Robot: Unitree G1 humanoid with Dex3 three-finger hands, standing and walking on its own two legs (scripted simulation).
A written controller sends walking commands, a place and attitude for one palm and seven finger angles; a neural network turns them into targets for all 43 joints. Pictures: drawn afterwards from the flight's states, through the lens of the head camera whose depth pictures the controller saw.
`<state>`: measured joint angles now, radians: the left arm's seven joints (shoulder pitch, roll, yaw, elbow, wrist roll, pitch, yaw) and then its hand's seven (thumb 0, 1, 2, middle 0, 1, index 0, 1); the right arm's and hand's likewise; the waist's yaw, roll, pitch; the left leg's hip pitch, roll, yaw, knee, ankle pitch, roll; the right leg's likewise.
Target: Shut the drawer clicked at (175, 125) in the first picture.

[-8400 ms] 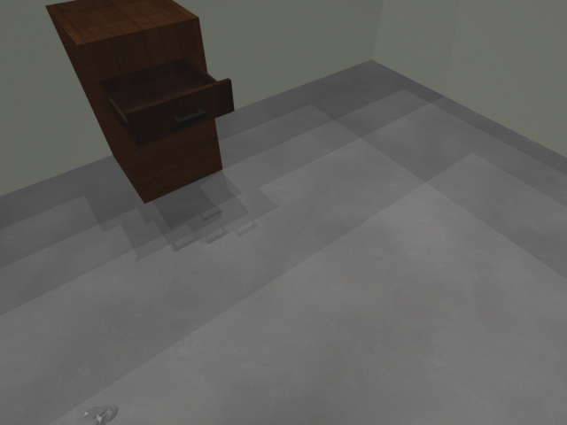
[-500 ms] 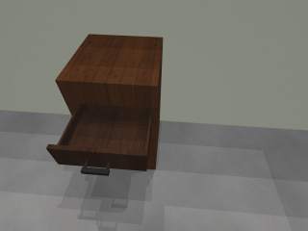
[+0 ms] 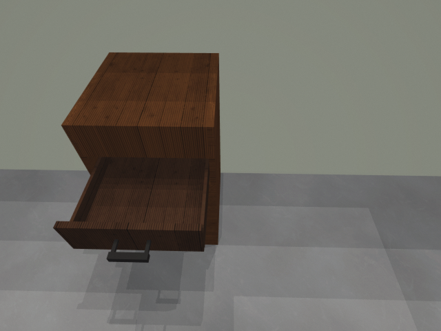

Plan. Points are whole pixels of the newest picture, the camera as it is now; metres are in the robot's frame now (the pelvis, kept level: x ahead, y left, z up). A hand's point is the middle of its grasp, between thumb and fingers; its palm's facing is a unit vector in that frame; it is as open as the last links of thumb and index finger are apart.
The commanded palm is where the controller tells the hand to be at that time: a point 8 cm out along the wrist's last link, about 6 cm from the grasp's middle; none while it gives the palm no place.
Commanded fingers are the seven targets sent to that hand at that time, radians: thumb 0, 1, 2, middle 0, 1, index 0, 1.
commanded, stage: come to a stop and stand still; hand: left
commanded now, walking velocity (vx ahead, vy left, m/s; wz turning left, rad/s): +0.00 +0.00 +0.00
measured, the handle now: (130, 250) +0.35 +0.27 -0.22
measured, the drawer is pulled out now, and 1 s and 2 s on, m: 0.25 0.25 0.25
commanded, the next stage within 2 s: look again from close up in 0.84 s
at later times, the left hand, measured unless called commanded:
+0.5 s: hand out of the picture -0.03 +0.13 -0.18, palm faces +0.06 -0.98 -0.16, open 7.3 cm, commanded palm none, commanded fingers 0.00 0.90 0.90 -0.20 -0.30 -0.20 -0.30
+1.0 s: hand out of the picture -0.03 +0.14 -0.18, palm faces +0.04 -0.98 -0.19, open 7.3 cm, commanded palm none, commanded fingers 0.00 0.90 0.90 -0.20 -0.30 -0.20 -0.30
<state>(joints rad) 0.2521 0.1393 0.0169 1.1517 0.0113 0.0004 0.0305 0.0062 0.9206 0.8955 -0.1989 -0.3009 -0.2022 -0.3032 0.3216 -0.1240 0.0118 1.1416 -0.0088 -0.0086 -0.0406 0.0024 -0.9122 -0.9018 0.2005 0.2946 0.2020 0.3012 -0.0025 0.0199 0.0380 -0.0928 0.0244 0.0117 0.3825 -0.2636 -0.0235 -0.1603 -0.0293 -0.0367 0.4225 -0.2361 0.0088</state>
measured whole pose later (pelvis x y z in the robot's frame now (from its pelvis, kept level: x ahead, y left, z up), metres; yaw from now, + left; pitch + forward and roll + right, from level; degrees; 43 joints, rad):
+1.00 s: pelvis -0.02 -0.02 +0.00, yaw +0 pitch -1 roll -1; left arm 0.30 0.12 0.01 1.12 0.02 -0.03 0.04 0.00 0.91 0.90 -0.20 -0.30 -0.20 -0.30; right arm 0.32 -0.14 -0.01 1.11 -0.01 0.01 -0.03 0.00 -0.91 -0.90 0.20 0.29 0.20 0.30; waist 0.00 0.03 0.05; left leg -0.20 0.08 -0.01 0.54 -0.34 -0.04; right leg -0.21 0.02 -0.06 0.44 -0.21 -0.03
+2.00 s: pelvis -0.05 -0.03 -0.11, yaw +2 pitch +15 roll +0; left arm 0.48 0.17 0.18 0.21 -0.22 -0.59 -0.34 0.01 0.91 0.90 -0.49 -0.62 -0.50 -0.62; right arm 0.10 -0.27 -0.11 0.48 0.00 -0.30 0.00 0.01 -0.91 -0.90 0.20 0.29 0.20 0.30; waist 0.02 -0.08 -0.15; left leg -0.91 0.03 -0.03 1.22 -0.57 -0.04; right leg -0.96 -0.03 -0.08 1.22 -0.53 -0.05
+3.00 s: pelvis -0.07 +0.02 -0.15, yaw +2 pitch +22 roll -4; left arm 0.36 0.25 0.17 -0.01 -0.24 -0.40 -0.29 0.02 0.91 0.90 -1.38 -1.58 -1.39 -1.58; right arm 0.16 -0.21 0.04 0.47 0.00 -0.20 -0.02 0.01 -0.90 -0.90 0.21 0.30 0.21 0.30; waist 0.00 0.00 -0.18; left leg -1.20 0.01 -0.05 1.43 -0.62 0.02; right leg -1.19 -0.05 -0.09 1.34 -0.53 0.01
